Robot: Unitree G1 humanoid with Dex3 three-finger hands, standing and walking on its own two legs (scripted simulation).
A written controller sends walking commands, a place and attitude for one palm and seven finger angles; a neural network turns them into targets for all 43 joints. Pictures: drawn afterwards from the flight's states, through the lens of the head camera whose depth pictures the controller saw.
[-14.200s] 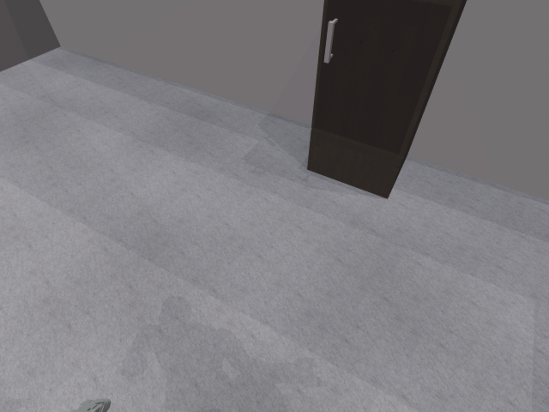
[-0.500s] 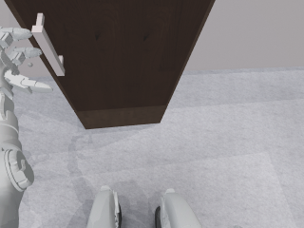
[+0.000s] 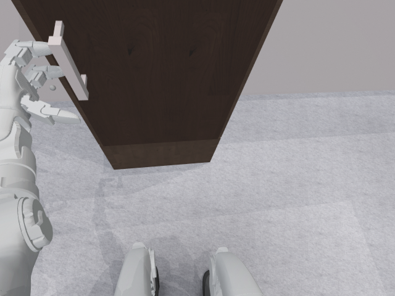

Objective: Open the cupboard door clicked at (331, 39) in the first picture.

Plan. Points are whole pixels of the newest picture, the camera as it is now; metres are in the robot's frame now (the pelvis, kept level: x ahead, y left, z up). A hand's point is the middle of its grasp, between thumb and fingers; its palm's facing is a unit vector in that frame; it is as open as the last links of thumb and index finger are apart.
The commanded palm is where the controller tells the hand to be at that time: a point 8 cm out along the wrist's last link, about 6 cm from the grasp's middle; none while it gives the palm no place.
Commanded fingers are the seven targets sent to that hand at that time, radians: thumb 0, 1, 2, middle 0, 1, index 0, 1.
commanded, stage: slide the fingers in behind the handle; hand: left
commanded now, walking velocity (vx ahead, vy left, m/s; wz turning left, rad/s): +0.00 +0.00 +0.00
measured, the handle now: (72, 64) +0.54 +0.23 +0.06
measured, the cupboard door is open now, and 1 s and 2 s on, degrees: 0 0 1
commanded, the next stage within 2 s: close the thumb around the handle in 1.34 s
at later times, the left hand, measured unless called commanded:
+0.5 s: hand (68, 88) +0.49 +0.23 +0.06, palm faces +0.07 -1.00 +0.00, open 14.0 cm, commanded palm +0.47 +0.26 +0.06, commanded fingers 0.00 -0.50 0.30 -0.30 -1.20 -0.30 -1.20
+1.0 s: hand (87, 85) +0.50 +0.19 +0.06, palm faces +0.10 -1.00 -0.01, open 13.9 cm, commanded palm +0.47 +0.23 +0.06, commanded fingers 0.00 -0.50 0.30 -0.30 -1.20 -0.30 -1.20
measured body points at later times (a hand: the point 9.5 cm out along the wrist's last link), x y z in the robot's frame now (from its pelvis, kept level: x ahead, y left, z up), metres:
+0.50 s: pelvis +0.00 +0.00 +0.00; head +0.14 +0.03 +0.43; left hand +0.48 +0.28 +0.06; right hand +0.03 -0.27 -0.11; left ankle +0.05 +0.11 -0.63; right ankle +0.00 -0.13 -0.63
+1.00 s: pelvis +0.00 -0.01 +0.00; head +0.14 +0.01 +0.43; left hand +0.49 +0.25 +0.06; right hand +0.03 -0.27 -0.11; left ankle +0.05 +0.11 -0.63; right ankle +0.00 -0.13 -0.63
